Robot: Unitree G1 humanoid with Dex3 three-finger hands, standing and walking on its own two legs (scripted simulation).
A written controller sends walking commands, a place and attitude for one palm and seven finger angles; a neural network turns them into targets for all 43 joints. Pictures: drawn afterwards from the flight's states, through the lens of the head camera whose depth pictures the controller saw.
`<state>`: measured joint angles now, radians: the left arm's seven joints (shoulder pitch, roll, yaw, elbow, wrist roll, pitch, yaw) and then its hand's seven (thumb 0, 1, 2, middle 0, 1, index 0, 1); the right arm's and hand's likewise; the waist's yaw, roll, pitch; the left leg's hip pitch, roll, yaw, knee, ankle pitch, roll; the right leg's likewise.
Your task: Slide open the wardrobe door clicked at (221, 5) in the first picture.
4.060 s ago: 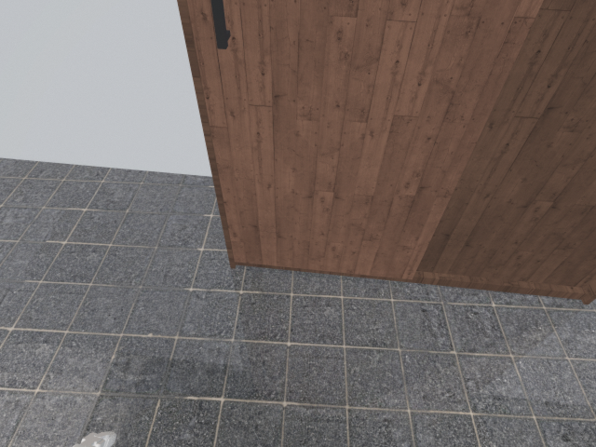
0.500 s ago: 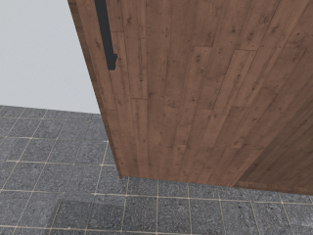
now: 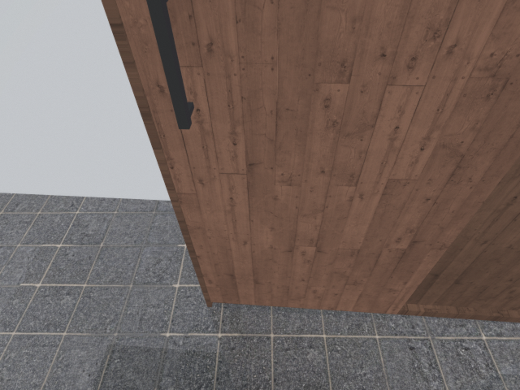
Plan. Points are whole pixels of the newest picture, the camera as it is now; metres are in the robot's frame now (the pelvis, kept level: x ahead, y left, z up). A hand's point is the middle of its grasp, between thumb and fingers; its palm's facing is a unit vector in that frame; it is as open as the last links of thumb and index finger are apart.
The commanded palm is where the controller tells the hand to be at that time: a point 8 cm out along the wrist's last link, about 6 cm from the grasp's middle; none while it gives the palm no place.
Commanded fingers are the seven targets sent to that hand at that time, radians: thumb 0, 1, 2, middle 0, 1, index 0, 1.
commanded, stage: come to a stop and stand still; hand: left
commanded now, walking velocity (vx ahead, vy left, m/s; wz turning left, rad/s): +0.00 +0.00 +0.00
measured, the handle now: (176, 64) +0.52 +0.16 +0.25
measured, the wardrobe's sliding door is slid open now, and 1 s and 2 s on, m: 0.00 0.00 0.00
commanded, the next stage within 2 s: look again from close up in 0.68 s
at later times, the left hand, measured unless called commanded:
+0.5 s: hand out of the picture +0.05 +0.15 -0.16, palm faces +0.01 -0.97 -0.25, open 7.3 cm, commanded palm none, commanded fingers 0.00 0.90 0.90 -0.20 -0.30 -0.20 -0.30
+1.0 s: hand out of the picture +0.01 +0.13 -0.17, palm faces +0.02 -0.98 -0.21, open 7.3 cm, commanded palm none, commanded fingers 0.00 0.90 0.90 -0.20 -0.30 -0.20 -0.30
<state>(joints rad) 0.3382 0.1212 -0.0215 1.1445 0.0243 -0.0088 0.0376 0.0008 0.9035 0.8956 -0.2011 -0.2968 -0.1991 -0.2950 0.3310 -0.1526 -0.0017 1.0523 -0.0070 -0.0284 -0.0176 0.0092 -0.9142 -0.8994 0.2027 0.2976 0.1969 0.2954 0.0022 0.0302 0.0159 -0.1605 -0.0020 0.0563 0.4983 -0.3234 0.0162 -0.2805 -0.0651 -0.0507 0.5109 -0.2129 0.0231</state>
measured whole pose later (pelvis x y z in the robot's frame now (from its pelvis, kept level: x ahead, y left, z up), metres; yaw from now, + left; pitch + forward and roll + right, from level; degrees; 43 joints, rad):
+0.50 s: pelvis +0.02 -0.03 +0.00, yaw +0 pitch -1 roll +1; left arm 0.23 0.15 0.00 1.10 0.01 -0.02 0.03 0.00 0.92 0.90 -0.20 -0.30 -0.20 -0.30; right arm 0.31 -0.17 0.01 1.10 -0.01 -0.03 -0.02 0.01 -0.91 -0.90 0.20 0.30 0.20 0.30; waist -0.01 0.05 0.04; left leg -0.09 0.03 0.05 0.41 -0.30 -0.03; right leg -0.24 -0.03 -0.07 0.50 -0.24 -0.02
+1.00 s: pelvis +0.01 -0.04 +0.01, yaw +0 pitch -1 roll +1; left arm 0.26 0.14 0.00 1.13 0.02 -0.01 0.03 0.00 0.91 0.90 -0.20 -0.30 -0.20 -0.30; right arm 0.30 -0.15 0.01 1.12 -0.01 -0.02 -0.03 0.00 -0.91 -0.90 0.20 0.30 0.20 0.30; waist 0.00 0.03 0.05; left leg -0.08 0.06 0.04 0.40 -0.28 -0.05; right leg -0.23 0.00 -0.07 0.46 -0.21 -0.04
